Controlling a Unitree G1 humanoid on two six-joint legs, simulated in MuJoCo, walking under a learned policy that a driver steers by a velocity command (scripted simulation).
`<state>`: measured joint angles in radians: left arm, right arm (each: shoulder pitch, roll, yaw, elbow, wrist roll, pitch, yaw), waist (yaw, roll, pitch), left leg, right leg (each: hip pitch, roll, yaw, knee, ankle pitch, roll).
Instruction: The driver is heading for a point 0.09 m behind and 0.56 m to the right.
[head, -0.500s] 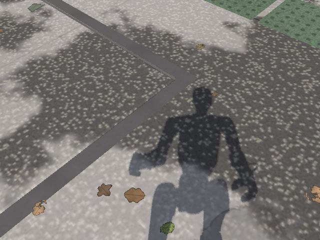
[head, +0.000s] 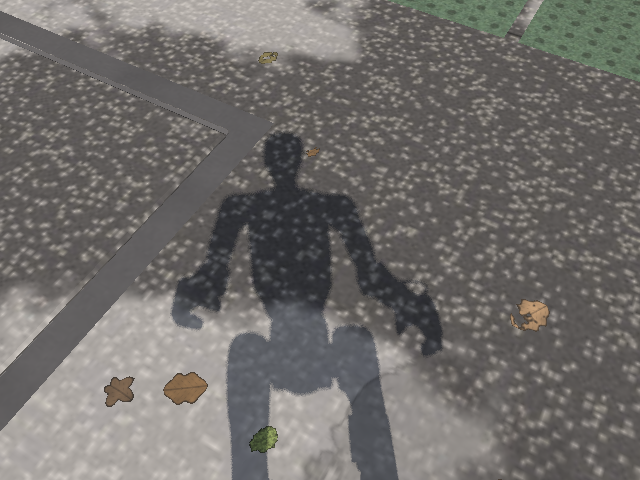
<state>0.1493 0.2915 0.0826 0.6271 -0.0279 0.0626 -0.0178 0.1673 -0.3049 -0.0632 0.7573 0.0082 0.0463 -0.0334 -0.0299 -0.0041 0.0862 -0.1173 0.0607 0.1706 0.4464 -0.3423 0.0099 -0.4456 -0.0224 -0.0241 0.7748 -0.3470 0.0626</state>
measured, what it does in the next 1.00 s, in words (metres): walks ahead, turning right: right foot, then left foot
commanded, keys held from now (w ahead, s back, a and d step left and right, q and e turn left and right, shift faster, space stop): w+e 0.98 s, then e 0.02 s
